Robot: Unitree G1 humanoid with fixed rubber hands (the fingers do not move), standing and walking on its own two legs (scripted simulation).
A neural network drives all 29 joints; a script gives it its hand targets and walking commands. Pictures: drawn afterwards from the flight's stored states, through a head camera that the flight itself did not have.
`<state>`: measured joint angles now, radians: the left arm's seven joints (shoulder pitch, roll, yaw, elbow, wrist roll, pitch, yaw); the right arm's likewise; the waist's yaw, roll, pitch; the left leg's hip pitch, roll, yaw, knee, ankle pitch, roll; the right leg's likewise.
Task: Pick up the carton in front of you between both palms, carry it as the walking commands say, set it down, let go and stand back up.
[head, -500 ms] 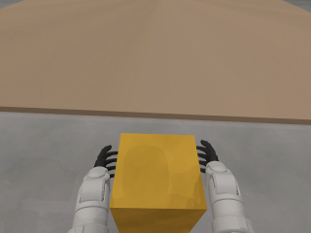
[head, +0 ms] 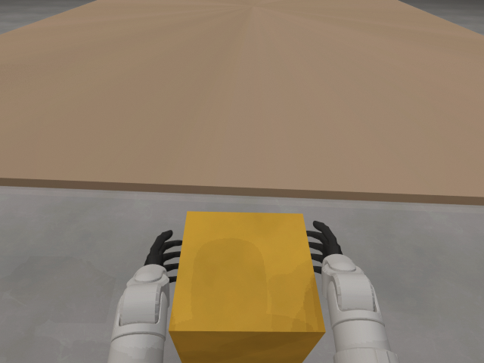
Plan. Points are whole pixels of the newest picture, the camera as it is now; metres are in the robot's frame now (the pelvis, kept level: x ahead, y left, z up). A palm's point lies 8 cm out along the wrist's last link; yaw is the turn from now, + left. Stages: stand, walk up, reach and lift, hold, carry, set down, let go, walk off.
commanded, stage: hold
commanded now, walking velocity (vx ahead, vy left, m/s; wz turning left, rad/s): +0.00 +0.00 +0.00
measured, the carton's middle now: (242, 295) +0.28 +0.00 -0.04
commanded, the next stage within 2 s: carry in 1.00 s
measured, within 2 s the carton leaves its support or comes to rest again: neither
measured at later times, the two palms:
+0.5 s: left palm (154, 273) +0.28 +0.15 +0.05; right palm (332, 264) +0.28 -0.15 +0.06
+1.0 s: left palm (156, 274) +0.28 +0.15 +0.05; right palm (332, 264) +0.29 -0.15 +0.05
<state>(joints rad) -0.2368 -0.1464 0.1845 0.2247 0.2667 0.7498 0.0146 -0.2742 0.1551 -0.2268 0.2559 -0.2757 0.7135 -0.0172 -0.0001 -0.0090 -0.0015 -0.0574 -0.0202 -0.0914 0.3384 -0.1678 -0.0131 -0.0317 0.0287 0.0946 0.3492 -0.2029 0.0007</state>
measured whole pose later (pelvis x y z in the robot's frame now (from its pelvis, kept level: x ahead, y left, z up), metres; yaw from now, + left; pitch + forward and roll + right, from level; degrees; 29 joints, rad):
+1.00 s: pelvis +0.00 +0.00 +0.00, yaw +0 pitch -7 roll +0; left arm -0.26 -0.15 0.19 0.23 0.28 0.79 0.00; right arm -0.29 0.16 -0.24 0.26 -0.29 0.75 -0.01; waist 0.00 -0.01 0.00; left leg -0.06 -0.02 -0.08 0.35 -0.17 -0.01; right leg -0.04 0.03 0.10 0.37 -0.21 0.00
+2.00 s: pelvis +0.43 -0.07 -0.02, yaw -3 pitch +4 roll -1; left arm -0.17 -0.14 0.09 -0.28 0.12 1.20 0.09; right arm -0.18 0.14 -0.14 -0.30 -0.12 1.19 -0.10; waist 0.01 0.05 -0.07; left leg -0.21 0.10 0.08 0.97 -0.47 -0.02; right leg -0.46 -0.04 -0.26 0.56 -0.18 -0.10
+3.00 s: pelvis +1.01 -0.10 -0.02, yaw -3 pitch +5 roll +0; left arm -0.82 -0.01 0.24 0.00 0.08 1.34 0.13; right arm -0.85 -0.04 -0.25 0.04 -0.05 1.31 -0.14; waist 0.00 0.03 0.11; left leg -0.34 0.01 0.04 0.67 -0.52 0.01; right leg -0.47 -0.01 -0.18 0.53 -0.16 -0.10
